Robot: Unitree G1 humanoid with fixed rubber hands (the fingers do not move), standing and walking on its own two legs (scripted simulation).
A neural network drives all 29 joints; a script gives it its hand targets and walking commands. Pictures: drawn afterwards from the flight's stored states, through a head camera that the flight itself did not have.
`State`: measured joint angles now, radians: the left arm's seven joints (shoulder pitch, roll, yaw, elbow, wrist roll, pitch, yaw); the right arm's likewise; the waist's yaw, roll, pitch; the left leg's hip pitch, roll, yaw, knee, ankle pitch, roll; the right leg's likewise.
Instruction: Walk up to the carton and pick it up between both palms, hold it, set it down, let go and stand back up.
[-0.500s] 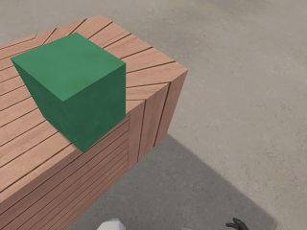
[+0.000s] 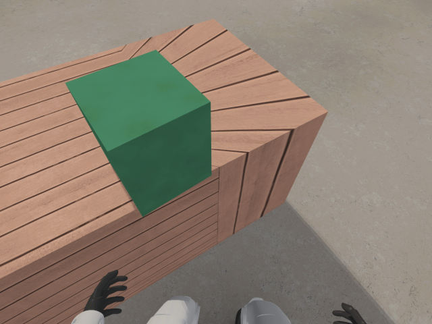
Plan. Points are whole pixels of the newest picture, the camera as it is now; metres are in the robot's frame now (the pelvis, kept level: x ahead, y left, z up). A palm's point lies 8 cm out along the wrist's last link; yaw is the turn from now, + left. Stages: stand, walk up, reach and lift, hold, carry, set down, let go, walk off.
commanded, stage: walk up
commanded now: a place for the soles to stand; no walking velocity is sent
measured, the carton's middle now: (149, 135) +0.50 +0.15 +0.01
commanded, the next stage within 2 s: none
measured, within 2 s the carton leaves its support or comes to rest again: neither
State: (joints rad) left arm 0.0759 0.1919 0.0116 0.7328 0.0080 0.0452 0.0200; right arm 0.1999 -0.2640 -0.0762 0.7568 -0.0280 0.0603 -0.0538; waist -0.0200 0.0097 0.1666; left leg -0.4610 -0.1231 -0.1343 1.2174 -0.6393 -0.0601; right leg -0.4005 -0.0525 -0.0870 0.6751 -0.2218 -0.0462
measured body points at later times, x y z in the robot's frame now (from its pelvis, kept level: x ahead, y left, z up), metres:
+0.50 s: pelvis -0.07 +0.02 +0.02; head -0.07 +0.06 +0.46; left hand -0.12 +0.28 -0.15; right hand +0.00 -0.21 -0.11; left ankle -0.10 +0.13 -0.72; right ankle -0.01 -0.13 -0.68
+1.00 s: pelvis -0.04 +0.01 +0.01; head -0.04 +0.03 +0.46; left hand -0.08 +0.26 -0.14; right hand +0.09 -0.19 -0.13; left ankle -0.09 +0.13 -0.72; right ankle -0.03 -0.10 -0.72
